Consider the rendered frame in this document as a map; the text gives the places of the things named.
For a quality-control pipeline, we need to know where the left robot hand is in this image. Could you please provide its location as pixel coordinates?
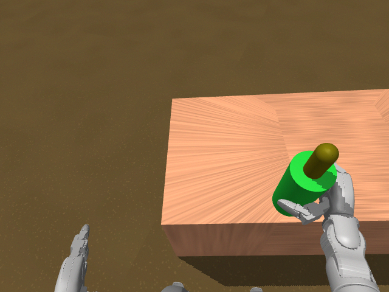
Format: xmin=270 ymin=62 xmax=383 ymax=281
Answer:
xmin=54 ymin=224 xmax=98 ymax=292

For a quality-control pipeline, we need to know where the right robot hand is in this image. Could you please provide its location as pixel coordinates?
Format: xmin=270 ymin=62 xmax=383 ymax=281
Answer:
xmin=277 ymin=162 xmax=354 ymax=225

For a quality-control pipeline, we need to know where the right robot arm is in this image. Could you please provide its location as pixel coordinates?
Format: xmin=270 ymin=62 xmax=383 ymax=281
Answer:
xmin=320 ymin=213 xmax=380 ymax=292

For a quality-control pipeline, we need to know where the bottle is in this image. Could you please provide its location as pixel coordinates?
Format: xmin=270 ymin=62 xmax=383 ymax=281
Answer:
xmin=272 ymin=143 xmax=339 ymax=217

